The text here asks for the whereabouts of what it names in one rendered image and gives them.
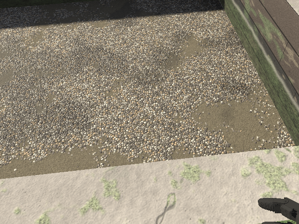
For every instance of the robot right hand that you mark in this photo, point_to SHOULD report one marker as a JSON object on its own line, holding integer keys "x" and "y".
{"x": 286, "y": 207}

